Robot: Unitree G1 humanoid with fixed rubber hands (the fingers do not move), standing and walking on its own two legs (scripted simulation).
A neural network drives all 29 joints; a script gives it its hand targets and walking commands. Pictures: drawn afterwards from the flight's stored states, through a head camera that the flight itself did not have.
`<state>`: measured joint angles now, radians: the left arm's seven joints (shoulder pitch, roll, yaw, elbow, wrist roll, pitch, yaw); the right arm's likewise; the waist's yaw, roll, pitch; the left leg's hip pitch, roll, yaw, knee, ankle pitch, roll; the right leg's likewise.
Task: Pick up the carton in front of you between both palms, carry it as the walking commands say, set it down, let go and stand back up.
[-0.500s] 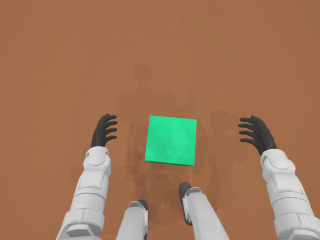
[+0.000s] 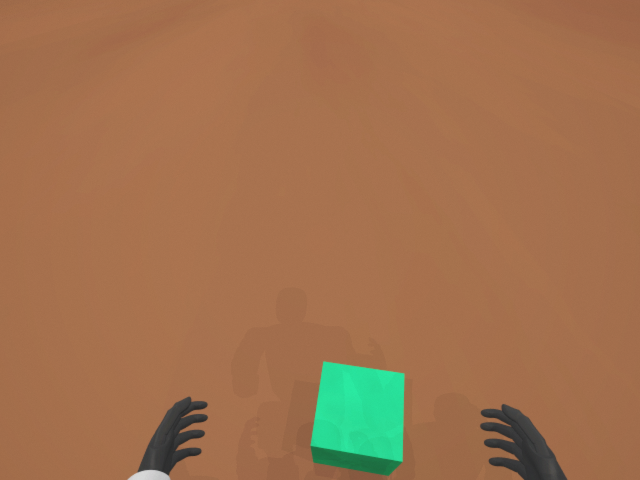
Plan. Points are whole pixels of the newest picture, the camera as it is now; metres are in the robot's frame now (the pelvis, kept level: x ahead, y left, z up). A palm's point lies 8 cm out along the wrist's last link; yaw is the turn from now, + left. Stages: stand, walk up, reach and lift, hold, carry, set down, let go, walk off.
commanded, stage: let go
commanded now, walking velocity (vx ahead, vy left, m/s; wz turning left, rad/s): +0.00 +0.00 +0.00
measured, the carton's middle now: (356, 420) +0.35 -0.07 -0.65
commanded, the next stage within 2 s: stand in 0.46 s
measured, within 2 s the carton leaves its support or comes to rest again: neither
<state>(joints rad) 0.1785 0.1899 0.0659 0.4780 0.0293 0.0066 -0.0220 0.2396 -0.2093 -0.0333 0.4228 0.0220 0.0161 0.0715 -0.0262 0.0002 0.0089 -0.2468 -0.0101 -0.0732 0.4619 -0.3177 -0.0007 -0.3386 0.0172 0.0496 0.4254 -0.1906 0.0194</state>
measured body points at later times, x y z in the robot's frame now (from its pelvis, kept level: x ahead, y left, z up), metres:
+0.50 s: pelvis +0.00 +0.00 +0.00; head +0.01 -0.01 +0.45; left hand +0.17 +0.23 -0.08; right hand +0.17 -0.25 -0.08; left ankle -0.06 +0.12 -0.74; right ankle +0.01 -0.13 -0.74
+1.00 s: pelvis +0.00 -0.02 +0.00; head +0.01 -0.04 +0.45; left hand +0.12 +0.28 -0.10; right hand +0.14 -0.31 -0.11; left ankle -0.06 +0.12 -0.74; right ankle +0.01 -0.13 -0.74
